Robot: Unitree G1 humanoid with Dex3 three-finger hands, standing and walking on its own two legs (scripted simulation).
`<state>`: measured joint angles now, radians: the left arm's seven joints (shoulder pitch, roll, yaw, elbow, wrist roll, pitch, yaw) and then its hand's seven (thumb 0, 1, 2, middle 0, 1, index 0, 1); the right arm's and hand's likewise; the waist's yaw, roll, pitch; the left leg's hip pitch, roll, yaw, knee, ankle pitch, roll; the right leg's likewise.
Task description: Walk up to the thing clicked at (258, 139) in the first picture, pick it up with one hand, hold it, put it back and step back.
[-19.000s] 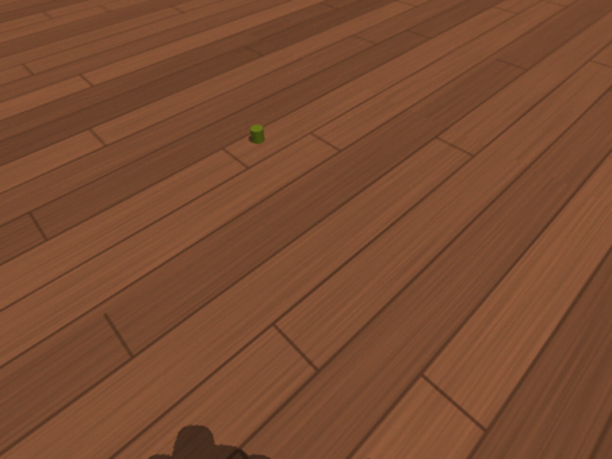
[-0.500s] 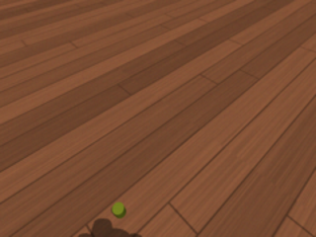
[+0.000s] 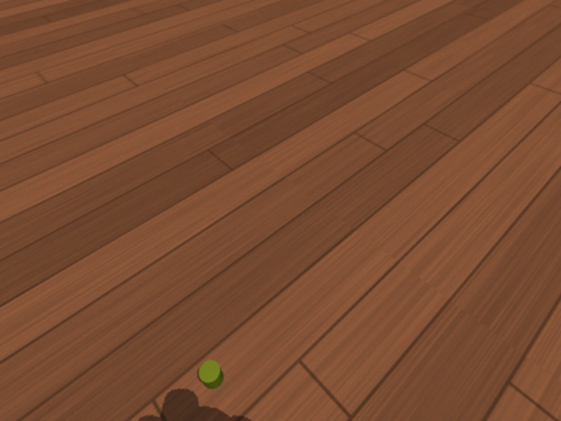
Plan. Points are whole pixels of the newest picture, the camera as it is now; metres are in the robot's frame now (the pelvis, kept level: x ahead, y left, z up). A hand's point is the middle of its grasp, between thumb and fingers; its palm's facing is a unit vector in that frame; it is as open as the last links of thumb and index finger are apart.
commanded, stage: stand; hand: left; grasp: from above
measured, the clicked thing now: (211, 374) +0.39 +0.28 -0.74
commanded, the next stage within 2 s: rise first in 0.02 s
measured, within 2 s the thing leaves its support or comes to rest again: neither
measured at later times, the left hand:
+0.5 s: hand out of the picture +0.15 +0.26 -0.18, palm faces -0.08 -0.92 -0.38, open 11.6 cm
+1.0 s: hand out of the picture +0.11 +0.27 -0.25, palm faces -0.21 -0.85 -0.48, open 14.1 cm
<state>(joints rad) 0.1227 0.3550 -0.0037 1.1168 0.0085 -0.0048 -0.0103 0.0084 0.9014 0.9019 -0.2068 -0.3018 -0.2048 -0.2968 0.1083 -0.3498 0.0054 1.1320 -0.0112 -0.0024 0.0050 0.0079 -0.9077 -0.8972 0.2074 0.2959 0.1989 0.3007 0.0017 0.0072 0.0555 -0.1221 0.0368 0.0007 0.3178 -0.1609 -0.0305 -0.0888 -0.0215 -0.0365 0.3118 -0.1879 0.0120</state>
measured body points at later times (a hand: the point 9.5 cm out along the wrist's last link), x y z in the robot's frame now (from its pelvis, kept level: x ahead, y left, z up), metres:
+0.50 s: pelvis -0.01 +0.01 -0.03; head +0.05 +0.01 +0.41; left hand +0.15 +0.30 -0.16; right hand +0.08 -0.25 -0.15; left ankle +0.01 +0.14 -0.75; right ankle -0.01 -0.12 -0.75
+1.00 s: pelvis -0.02 +0.02 -0.11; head +0.08 +0.04 +0.32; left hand +0.12 +0.32 -0.22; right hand +0.15 -0.23 -0.20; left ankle +0.01 +0.14 -0.75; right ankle -0.01 -0.12 -0.75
